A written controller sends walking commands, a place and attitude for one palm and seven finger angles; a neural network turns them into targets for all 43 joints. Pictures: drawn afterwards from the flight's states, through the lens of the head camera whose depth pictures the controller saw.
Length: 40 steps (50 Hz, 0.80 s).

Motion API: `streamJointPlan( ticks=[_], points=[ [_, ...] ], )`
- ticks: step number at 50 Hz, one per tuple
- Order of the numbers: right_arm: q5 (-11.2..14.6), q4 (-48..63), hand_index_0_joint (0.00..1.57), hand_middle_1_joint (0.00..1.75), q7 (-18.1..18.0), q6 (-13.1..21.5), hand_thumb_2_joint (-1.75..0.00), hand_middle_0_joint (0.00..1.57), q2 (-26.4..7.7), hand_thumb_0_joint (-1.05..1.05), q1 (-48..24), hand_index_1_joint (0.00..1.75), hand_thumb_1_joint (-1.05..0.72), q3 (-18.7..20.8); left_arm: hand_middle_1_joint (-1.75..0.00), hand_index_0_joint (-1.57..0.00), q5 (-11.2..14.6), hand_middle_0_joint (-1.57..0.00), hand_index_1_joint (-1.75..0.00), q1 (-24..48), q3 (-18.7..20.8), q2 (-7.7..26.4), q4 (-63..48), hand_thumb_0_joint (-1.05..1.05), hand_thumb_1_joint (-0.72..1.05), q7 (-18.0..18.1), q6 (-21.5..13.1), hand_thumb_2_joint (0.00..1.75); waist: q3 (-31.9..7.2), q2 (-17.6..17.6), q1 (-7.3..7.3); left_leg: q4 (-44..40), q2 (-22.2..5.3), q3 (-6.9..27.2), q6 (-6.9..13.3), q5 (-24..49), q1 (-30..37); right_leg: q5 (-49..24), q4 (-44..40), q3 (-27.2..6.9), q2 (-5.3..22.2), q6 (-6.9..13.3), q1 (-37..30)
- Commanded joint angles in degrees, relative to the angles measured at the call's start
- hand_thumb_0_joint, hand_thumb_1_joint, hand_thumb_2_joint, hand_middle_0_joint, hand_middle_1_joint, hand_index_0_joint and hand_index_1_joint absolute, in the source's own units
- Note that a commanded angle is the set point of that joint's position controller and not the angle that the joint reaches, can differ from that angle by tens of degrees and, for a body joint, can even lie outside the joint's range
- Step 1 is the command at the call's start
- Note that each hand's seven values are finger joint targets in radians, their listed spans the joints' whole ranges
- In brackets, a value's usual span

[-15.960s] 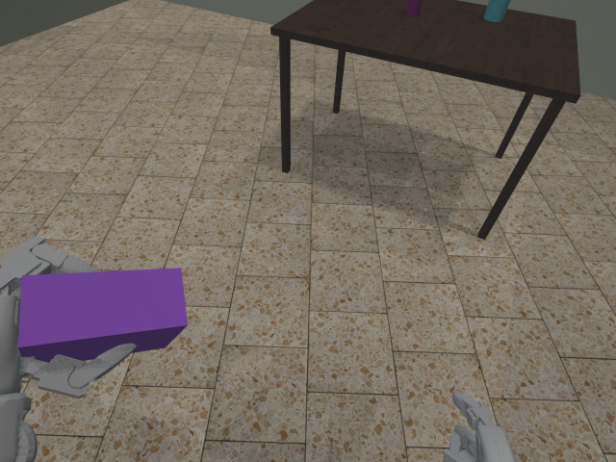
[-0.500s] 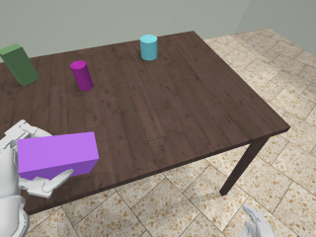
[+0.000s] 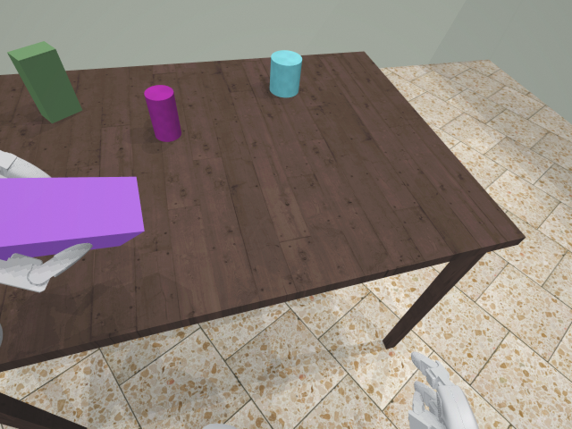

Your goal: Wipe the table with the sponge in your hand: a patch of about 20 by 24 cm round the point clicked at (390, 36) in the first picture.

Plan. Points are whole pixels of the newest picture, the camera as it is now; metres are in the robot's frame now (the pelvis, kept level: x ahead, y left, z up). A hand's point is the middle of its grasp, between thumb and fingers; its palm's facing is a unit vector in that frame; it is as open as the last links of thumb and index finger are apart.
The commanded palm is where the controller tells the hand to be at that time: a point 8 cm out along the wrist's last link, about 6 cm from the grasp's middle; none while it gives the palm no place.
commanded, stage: come to a stop and stand still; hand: left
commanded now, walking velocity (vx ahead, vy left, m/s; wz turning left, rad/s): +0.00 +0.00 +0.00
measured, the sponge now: (85, 217) +0.27 +0.27 +0.17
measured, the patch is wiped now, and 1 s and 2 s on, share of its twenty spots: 0.00 0.00 0.00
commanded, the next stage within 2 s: look again from close up in 1.10 s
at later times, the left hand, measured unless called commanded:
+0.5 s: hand (11, 253) +0.21 +0.31 +0.17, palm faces +0.42 -0.84 -0.35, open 9.7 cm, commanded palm +0.15 +0.34 +0.18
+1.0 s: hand (56, 270) +0.21 +0.27 +0.16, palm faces +0.37 -0.85 -0.38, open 9.7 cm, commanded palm +0.15 +0.31 +0.18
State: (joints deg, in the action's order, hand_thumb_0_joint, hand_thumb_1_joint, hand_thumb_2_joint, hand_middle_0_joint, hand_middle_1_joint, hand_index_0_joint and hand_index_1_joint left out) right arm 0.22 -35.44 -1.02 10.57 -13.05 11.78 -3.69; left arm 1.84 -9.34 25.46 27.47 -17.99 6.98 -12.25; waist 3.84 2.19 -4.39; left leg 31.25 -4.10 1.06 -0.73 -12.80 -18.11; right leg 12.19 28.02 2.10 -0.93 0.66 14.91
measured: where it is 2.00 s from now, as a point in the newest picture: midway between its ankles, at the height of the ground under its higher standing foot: outside the picture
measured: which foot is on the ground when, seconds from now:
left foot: down 0.00-1.00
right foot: down 0.00-1.00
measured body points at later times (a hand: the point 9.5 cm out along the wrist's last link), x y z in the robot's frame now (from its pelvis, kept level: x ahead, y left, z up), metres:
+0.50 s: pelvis +0.00 +0.06 +0.00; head +0.04 +0.10 +0.44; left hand +0.19 +0.35 +0.19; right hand +0.19 -0.14 -0.07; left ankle +0.05 +0.15 -0.73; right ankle +0.03 -0.11 -0.73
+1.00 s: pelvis -0.01 +0.03 +0.01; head +0.02 +0.05 +0.45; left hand +0.19 +0.32 +0.18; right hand +0.17 -0.21 -0.06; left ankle +0.05 +0.15 -0.73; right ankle +0.03 -0.11 -0.73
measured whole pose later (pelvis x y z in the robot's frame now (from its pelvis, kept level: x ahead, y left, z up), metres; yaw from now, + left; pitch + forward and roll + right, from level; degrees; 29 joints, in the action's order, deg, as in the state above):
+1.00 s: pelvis -0.01 +0.03 +0.01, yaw +0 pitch -2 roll -2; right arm 1.1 -33.6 -2.2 9.4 -13.3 11.1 -1.1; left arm 1.9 -25.2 20.6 20.1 -27.1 5.9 -10.5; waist 5.0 0.7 0.1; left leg 27.3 -2.0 0.9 -0.3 -9.5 -16.2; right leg 8.9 22.4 1.0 0.1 -1.3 11.7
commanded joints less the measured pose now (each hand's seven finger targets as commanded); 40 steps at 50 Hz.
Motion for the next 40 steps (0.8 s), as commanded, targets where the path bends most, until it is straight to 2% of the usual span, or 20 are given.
streamJointPlan(
  ticks=[1, 2, 6, 7, 9, 12, 17, 19, 22, 23, 26, 27, 28, 31, 32, 33, 36, 37, 38, 40],
  points=[
    [-0.1, 8.7, 0.20, 0.30, 1.8, 6.0, -0.90, 0.20, -6.9, 0.00, -1.5, 0.30, -0.90, 4.5, -1.60, -1.20, 1.4, -1.20, -1.60, -6.5, -3.3, 3.1, -19.6, 0.00, 0.10, -0.1, -5.8, 1.30, -10.6, -5.2, 1.20, -2.6, 3.3, -1.3, 1.6, -0.7, 5.9, -1.7, -7.6, -6.8, 7.0, 3.1, -0.7],
    [0.5, 8.5, 0.20, 0.30, 2.2, 6.3, -0.90, 0.20, -7.1, 0.00, -2.8, 0.30, -0.90, 4.2, -1.60, -1.20, 1.9, -1.20, -1.60, -9.2, -2.1, 3.9, -18.9, 0.00, 0.10, 0.2, -6.0, 1.30, -11.9, -5.1, 1.34, -3.8, 2.9, -0.4, 1.6, -1.2, 7.2, -0.4, -6.7, -5.7, 6.0, 2.8, -0.9],
    [-0.4, 7.5, 0.20, 0.30, 1.9, 5.3, -0.90, 0.20, -7.2, 0.00, -3.4, 0.30, -0.90, 5.0, -1.60, -1.20, 2.8, -1.20, -1.60, -12.2, 6.8, 9.8, -19.1, 0.00, 0.10, 1.7, -7.4, 1.30, -7.8, 1.1, 1.70, -4.0, 3.4, 0.8, 0.8, 1.0, 2.0, -4.9, -6.8, -4.2, 6.6, 1.8, -1.7],
    [-0.2, 7.2, 0.20, 0.30, 1.6, 4.6, -0.90, 0.20, -8.1, 0.00, -4.5, 0.30, -0.90, 5.1, -1.60, -1.20, 3.0, -1.20, -1.60, -11.0, 9.4, 13.3, -18.8, 0.00, 0.10, 2.1, -7.5, 1.30, -8.4, -2.1, 2.17, -5.4, 2.8, 1.7, 0.9, 0.8, 2.7, -3.8, -5.6, -3.7, 6.0, 1.7, -1.6],
    [-0.1, 7.3, 0.20, 0.30, 1.2, 4.4, -0.90, 0.20, -7.7, 0.00, -3.8, 0.30, -0.90, 5.5, -1.60, -1.20, 3.6, -1.20, -1.60, -9.5, 7.5, 10.3, -19.2, 0.00, 0.10, 2.0, -8.2, 1.30, -8.4, -4.0, 2.40, -7.0, 2.3, 2.6, 0.9, 2.0, 0.8, -6.6, -4.0, -2.3, 5.5, 1.1, -4.4],
    [-0.1, 6.6, 0.20, 0.30, 1.2, 5.1, -0.90, 0.20, -7.7, 0.00, -4.3, 0.30, -0.90, 5.2, -1.60, -1.20, 3.7, -1.20, -1.60, -8.1, 7.5, 11.9, -22.3, 0.00, 0.10, 1.9, -9.1, 1.30, -11.3, -9.8, 2.35, -7.9, 1.2, 3.8, 1.6, 4.5, 3.1, -7.5, -1.2, -1.1, 5.3, 0.5, -5.1],
    [0.0, 5.6, 0.20, 0.30, 2.1, 7.4, -0.90, 0.20, -7.6, 0.00, -5.1, 0.30, -0.90, 5.4, -1.60, -1.20, 2.2, -1.20, -1.60, -7.8, 0.8, 5.6, -29.2, 0.00, 0.10, 1.3, -8.9, 1.30, -13.9, -14.1, 2.44, -9.2, -2.2, 6.3, 2.4, 13.6, 9.7, -3.5, 3.8, 0.5, 4.0, -0.2, -1.5],
    [-0.5, 5.7, 0.20, 0.30, 2.2, 7.1, -0.90, 0.20, -7.8, 0.00, -4.2, 0.30, -0.90, 6.0, -1.60, -1.20, 0.7, -1.20, -1.60, -8.0, -0.1, 4.0, -29.2, 0.00, 0.10, 1.1, -7.9, 1.30, -12.4, -13.1, 2.78, -10.5, -4.7, 7.7, 2.3, 15.5, 10.3, 3.3, 6.2, 0.4, 3.7, -0.4, 1.3],
    [-0.3, 6.8, 0.20, 0.30, 1.9, 5.9, -0.90, 0.20, -7.7, 0.00, -5.0, 0.30, -0.90, 6.1, -1.60, -1.20, -0.1, -1.20, -1.60, -8.5, 2.9, 5.1, -25.0, 0.00, 0.10, 1.4, -5.7, 1.30, -11.6, -11.9, 2.79, -11.1, -4.7, 6.9, 1.7, 10.2, 8.3, 2.5, 4.0, -0.5, 3.9, -0.3, 0.2],
    [-0.4, 7.4, 0.20, 0.30, 1.7, 5.2, -0.90, 0.20, -6.6, 0.00, -4.6, 0.30, -0.90, 5.7, -1.60, -1.20, 0.0, -1.20, -1.60, -8.8, 1.6, 2.9, -23.7, 0.00, 0.10, 1.0, -5.4, 1.30, -10.4, -9.3, 3.02, -10.1, -4.5, 6.6, 1.5, 9.8, 6.8, -0.2, 0.8, -0.3, 4.2, -0.3, -1.0],
    [0.1, 8.4, 0.20, 0.30, 0.9, 3.9, -0.90, 0.20, -6.0, 0.00, -5.3, 0.30, -0.90, 5.4, -1.60, -1.20, 0.9, -1.20, -1.60, -7.7, 3.2, 3.7, -21.9, 0.00, 0.10, 0.3, -4.8, 1.30, -8.4, -2.4, 3.99, -10.0, -1.7, 4.8, 0.7, -1.0, 3.6, -3.1, -4.3, -2.7, 5.1, 0.2, -3.3],
    [0.3, 8.6, 0.20, 0.30, 0.6, 3.5, -0.90, 0.20, -6.5, 0.00, -5.8, 0.30, -0.90, 5.5, -1.60, -1.20, 0.7, -1.20, -1.60, -8.7, 5.3, 5.7, -21.6, 0.00, 0.10, 0.4, -4.6, 1.30, -9.1, -3.9, 3.89, -11.2, -1.6, 5.1, 0.6, -1.1, 4.6, -3.2, -3.9, -2.8, 4.7, 0.3, -3.5],
    [0.0, 9.2, 0.20, 0.30, 0.5, 3.1, -0.90, 0.20, -5.5, 0.00, -6.0, 0.30, -0.90, 4.9, -1.60, -1.20, 0.7, -1.20, -1.60, -9.3, 2.3, 1.9, -22.1, 0.00, 0.10, -0.2, -4.8, 1.30, -9.0, -5.3, 3.94, -12.0, -1.9, 5.0, 0.6, -2.1, 4.2, -2.7, -4.0, -1.6, 4.1, 0.1, -3.9],
    [0.1, 10.7, 0.20, 0.30, 0.1, 3.1, -0.90, 0.20, -5.5, 0.00, -6.8, 0.30, -0.90, 4.7, -1.60, -1.20, 0.6, -1.20, -1.60, -8.4, 1.8, 2.2, -24.8, 0.00, 0.10, -0.5, -4.7, 1.30, -8.5, -9.4, 4.13, -14.1, -2.1, 5.3, 1.0, -8.3, 2.9, 0.4, -4.9, -1.9, 4.1, 0.1, -4.6],
    [0.3, 10.7, 0.20, 0.30, -0.1, 3.1, -0.90, 0.20, -5.8, 0.00, -7.5, 0.30, -0.90, 4.8, -1.60, -1.20, 0.3, -1.20, -1.60, -9.5, 4.0, 4.6, -25.3, 0.00, 0.10, -0.1, -4.3, 1.30, -9.9, -11.5, 3.76, -14.7, -2.2, 5.4, 1.1, -8.7, 4.1, 0.8, -4.4, -2.2, 3.8, 0.0, -5.0],
    [-0.1, 11.0, 0.20, 0.30, -0.1, 3.0, -0.90, 0.20, -4.9, 0.00, -7.1, 0.30, -0.90, 4.2, -1.60, -1.20, 0.3, -1.20, -1.60, -10.7, 0.5, 0.5, -24.8, 0.00, 0.10, -0.5, -4.4, 1.30, -9.1, -10.8, 3.79, -14.7, -2.0, 5.2, 1.4, -9.7, 2.7, 0.2, -5.4, -1.7, 3.7, 0.0, -5.3],
    [0.0, 11.4, 0.20, 0.30, -0.5, 3.0, -0.90, 0.20, -5.3, 0.00, -6.5, 0.30, -0.90, 4.5, -1.60, -1.20, 0.7, -1.20, -1.60, -10.8, 1.5, 2.2, -24.5, 0.00, 0.10, -0.5, -3.6, 1.30, -9.0, -4.6, 4.21, -11.6, -0.8, 3.8, 1.3, -6.6, 3.9, -0.7, -8.2, -3.5, 4.9, 0.3, -5.0],
    [0.4, 11.3, 0.20, 0.30, -0.7, 2.8, -0.90, 0.20, -5.8, 0.00, -7.0, 0.30, -0.90, 4.7, -1.60, -1.20, 0.5, -1.20, -1.60, -11.5, 3.8, 4.7, -23.9, 0.00, 0.10, 0.0, -3.0, 1.30, -9.5, -5.0, 4.11, -11.6, -0.9, 3.6, 1.2, -6.1, 5.5, -0.3, -8.3, -3.8, 4.9, 0.3, -4.4],
    [0.1, 11.3, 0.20, 0.30, -0.8, 2.5, -0.90, 0.20, -5.0, 0.00, -6.6, 0.30, -0.90, 4.3, -1.60, -1.20, 0.7, -1.20, -1.60, -11.8, 0.4, 0.4, -22.7, 0.00, 0.10, -0.5, -3.0, 1.30, -8.5, -3.5, 4.29, -11.4, -0.9, 3.2, 1.3, -6.2, 4.7, -0.1, -9.1, -3.1, 4.9, 0.1, -4.1],
    [0.3, 11.2, 0.20, 0.30, -1.2, 2.5, -0.90, 0.20, -5.8, 0.00, -6.6, 0.30, -0.90, 4.7, -1.60, -1.20, 0.9, -1.20, -1.60, -10.6, 1.6, 2.0, -21.8, 0.00, 0.10, -0.4, -2.7, 1.30, -7.6, -3.7, 4.40, -10.7, -0.5, 2.9, 1.2, -6.4, 4.3, 0.6, -10.1, -4.1, 5.3, 0.2, -3.4]
  ],
)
